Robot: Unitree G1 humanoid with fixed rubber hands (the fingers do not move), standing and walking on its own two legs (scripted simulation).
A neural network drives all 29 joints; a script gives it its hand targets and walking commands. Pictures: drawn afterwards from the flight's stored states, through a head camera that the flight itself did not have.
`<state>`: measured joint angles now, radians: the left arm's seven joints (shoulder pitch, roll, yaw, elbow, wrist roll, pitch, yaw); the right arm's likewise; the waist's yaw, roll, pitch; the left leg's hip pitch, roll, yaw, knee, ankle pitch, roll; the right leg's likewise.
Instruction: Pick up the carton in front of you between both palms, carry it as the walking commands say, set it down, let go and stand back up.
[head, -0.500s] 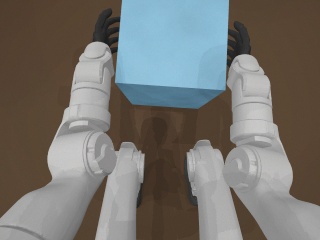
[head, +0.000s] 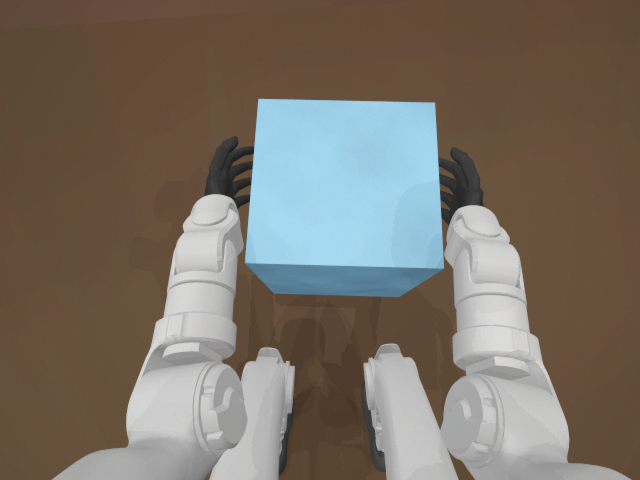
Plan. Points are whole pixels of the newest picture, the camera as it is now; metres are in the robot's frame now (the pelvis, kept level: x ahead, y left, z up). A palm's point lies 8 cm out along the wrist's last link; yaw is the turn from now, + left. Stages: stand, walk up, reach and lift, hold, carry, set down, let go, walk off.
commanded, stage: reach and lift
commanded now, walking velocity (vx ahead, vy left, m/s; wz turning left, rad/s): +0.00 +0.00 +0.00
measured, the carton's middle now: (340, 214) +0.45 -0.02 -0.11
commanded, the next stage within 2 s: hold in 1.84 s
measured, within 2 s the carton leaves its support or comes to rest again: neither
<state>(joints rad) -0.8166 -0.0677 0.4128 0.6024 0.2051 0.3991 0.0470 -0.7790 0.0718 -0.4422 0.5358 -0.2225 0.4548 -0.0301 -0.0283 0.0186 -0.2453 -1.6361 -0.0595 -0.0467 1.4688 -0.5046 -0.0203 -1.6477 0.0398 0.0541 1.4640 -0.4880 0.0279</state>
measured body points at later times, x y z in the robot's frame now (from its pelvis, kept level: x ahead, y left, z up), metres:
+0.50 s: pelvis +0.05 +0.00 +0.14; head +0.12 -0.01 +0.58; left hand +0.40 +0.14 +0.11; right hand +0.38 -0.16 +0.11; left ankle +0.07 +0.12 -0.55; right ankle +0.07 -0.13 -0.55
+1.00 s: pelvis +0.05 +0.00 +0.19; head +0.02 +0.00 +0.64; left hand +0.36 +0.15 +0.20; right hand +0.35 -0.15 +0.20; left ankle +0.07 +0.12 -0.55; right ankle +0.07 -0.13 -0.55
